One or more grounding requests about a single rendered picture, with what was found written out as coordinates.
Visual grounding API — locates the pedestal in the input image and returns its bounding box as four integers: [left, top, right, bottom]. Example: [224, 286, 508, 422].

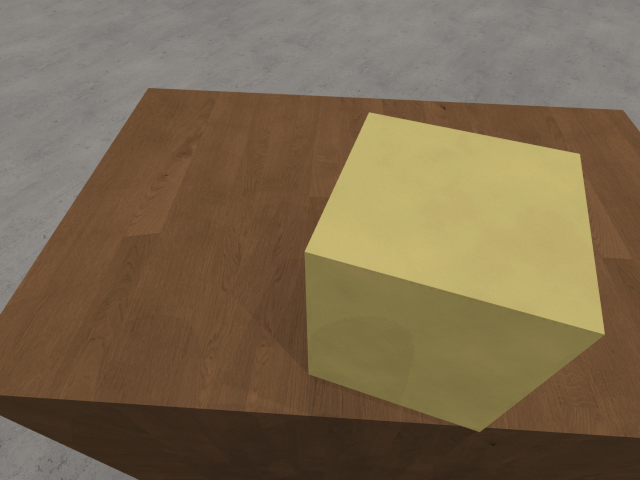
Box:
[0, 88, 640, 480]

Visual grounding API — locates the carton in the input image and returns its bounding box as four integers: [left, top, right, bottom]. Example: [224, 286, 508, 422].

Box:
[305, 112, 605, 432]

